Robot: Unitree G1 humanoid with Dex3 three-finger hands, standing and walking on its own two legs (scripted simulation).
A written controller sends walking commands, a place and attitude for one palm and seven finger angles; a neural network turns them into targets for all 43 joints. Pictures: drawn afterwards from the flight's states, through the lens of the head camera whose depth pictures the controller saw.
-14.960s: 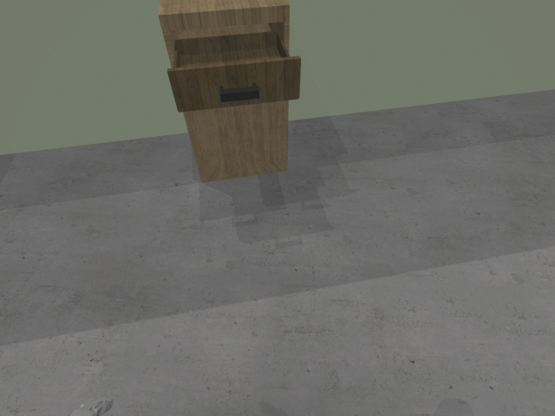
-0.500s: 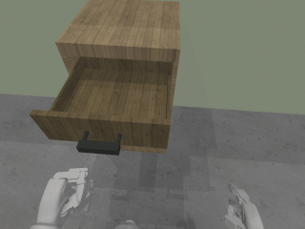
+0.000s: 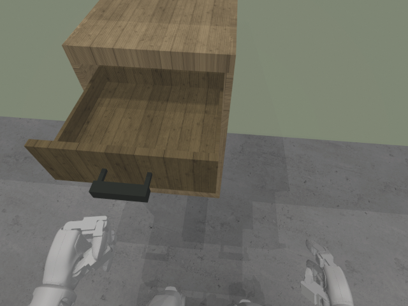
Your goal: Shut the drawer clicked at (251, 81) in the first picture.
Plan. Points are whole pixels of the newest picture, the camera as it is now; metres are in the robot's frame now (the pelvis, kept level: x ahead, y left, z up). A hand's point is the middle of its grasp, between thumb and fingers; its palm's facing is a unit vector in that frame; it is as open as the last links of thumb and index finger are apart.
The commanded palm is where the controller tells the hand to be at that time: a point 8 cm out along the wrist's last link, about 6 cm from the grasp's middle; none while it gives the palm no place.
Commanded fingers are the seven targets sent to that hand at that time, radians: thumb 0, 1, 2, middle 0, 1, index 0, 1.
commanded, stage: bring the fist close to the handle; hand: left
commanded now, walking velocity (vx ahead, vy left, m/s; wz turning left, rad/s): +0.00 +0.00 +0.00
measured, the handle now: (123, 182) +0.37 +0.20 -0.01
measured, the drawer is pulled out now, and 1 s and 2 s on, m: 0.30 0.30 0.24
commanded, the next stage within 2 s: push the drawer shut in 1.08 s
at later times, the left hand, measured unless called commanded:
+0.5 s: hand (124, 233) +0.25 +0.17 +0.00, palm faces -0.07 -1.00 -0.03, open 3.3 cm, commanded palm +0.24 +0.22 +0.00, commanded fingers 0.00 0.90 0.90 -1.40 -1.60 -1.40 -1.60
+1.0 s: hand (129, 229) +0.27 +0.17 -0.02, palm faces -0.08 -1.00 -0.03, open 3.3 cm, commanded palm +0.25 +0.22 -0.01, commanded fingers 0.00 0.90 0.90 -1.40 -1.60 -1.40 -1.60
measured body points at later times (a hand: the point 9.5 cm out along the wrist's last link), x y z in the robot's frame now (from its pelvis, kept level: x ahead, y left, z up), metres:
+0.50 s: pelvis -0.01 +0.01 -0.03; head +0.07 +0.01 +0.41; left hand +0.25 +0.22 +0.01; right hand +0.16 -0.23 -0.12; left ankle +0.02 +0.12 -0.67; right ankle -0.02 -0.08 -0.67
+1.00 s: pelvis -0.02 +0.02 -0.04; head +0.08 +0.03 +0.40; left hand +0.27 +0.22 -0.01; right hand +0.15 -0.22 -0.14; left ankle +0.02 +0.12 -0.67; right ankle -0.02 -0.08 -0.67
